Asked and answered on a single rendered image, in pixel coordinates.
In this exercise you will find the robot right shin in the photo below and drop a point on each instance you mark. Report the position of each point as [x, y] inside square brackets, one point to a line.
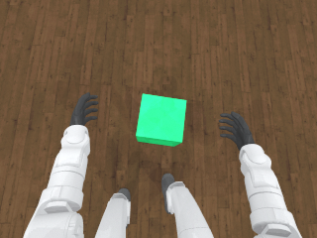
[177, 183]

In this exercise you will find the left robot hand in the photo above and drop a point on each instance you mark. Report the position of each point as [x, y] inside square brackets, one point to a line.
[79, 113]

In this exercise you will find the right robot hand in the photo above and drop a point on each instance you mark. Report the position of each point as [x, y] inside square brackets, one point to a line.
[242, 134]

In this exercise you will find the robot left upper arm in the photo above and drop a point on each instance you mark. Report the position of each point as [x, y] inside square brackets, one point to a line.
[56, 225]

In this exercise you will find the robot left shin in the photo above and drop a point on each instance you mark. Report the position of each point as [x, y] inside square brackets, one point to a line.
[118, 195]

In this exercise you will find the carton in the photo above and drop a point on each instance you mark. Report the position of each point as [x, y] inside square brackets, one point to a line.
[161, 120]

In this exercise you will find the robot shin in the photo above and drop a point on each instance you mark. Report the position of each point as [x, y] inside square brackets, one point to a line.
[177, 183]
[118, 195]

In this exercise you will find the right robot forearm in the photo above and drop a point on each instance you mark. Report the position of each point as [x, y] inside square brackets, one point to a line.
[269, 214]

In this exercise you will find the left robot forearm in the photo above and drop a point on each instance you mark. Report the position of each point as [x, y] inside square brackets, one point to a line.
[64, 190]

